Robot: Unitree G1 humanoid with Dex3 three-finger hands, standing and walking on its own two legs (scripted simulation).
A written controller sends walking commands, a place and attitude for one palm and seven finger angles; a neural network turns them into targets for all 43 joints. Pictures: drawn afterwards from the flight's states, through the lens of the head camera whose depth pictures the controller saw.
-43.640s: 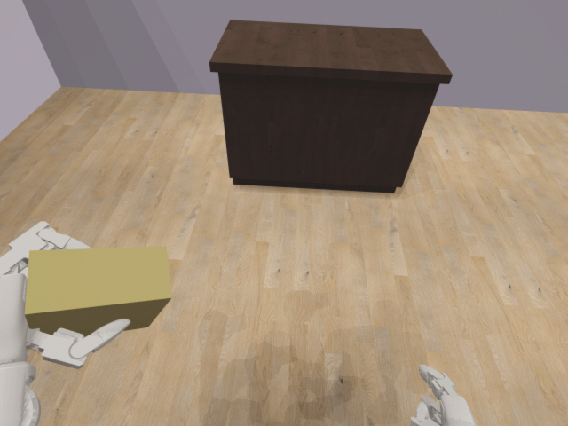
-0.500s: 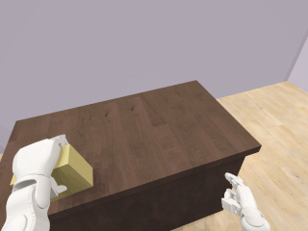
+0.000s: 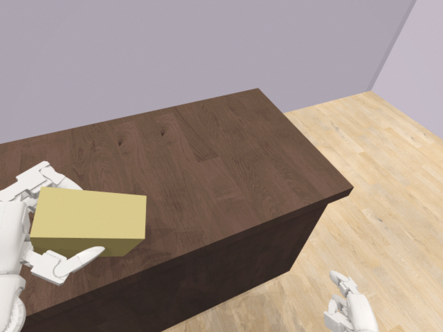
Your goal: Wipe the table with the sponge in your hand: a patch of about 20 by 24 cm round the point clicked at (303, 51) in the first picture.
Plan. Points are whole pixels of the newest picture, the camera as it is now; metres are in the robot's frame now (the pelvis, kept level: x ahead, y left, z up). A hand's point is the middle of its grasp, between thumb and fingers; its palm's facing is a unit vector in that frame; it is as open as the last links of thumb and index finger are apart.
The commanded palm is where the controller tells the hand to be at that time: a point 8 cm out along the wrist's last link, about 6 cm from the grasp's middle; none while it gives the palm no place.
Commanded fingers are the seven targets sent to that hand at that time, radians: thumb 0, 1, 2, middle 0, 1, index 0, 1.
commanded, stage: step back with the hand held close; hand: left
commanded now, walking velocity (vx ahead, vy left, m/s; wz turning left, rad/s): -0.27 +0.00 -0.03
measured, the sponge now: (104, 228) +0.22 +0.19 +0.14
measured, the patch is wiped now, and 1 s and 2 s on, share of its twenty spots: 1.00 1.00 1.00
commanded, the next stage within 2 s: stop stepping back and stand still in 1.32 s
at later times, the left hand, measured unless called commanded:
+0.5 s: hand (19, 252) +0.17 +0.26 +0.17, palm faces +0.39 -0.82 -0.42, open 9.8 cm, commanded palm +0.12 +0.30 +0.19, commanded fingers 0.00 0.10 1.30 -1.20 -1.60 -1.20 -1.60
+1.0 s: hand (13, 289) +0.13 +0.24 +0.17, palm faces +0.39 -0.84 -0.38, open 9.8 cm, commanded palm +0.07 +0.29 +0.19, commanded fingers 0.00 0.10 1.30 -1.20 -1.60 -1.20 -1.60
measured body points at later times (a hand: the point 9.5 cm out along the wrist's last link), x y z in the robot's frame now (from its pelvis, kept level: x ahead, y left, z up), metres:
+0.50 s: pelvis -0.04 +0.02 -0.01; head -0.03 +0.04 +0.44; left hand +0.14 +0.30 +0.19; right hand +0.14 -0.22 -0.07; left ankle +0.04 +0.13 -0.73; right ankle +0.01 -0.13 -0.73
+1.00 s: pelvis -0.08 +0.00 -0.01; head -0.07 +0.03 +0.44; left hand +0.10 +0.29 +0.19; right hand +0.08 -0.23 -0.09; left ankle +0.00 +0.12 -0.71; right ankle -0.03 -0.13 -0.73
